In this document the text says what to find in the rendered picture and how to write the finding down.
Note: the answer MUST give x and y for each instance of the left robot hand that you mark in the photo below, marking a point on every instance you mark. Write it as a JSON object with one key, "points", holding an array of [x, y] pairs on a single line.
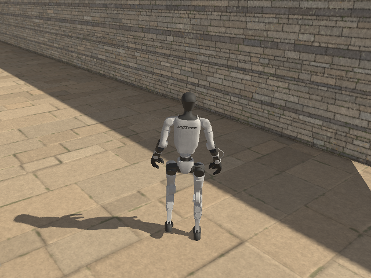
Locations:
{"points": [[156, 160]]}

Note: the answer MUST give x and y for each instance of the left robot upper arm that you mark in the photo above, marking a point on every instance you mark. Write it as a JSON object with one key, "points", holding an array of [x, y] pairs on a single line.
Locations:
{"points": [[169, 121]]}

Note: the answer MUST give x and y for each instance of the robot left forearm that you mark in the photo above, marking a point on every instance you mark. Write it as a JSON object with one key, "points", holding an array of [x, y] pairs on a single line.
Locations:
{"points": [[158, 151]]}

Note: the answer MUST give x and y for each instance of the robot right forearm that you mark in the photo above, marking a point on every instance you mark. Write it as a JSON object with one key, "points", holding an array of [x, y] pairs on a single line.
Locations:
{"points": [[215, 154]]}

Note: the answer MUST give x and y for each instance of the right robot hand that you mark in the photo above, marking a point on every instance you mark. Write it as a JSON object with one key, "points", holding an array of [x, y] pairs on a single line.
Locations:
{"points": [[214, 166]]}

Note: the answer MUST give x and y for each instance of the right robot upper arm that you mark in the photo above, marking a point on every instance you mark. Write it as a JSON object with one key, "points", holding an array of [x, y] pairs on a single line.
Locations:
{"points": [[208, 133]]}

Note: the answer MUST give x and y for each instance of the robot left thigh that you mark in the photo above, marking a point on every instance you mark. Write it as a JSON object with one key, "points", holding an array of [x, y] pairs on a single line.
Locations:
{"points": [[171, 170]]}

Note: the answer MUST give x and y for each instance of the left robot shin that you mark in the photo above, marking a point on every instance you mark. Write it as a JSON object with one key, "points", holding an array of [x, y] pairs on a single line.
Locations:
{"points": [[169, 204]]}

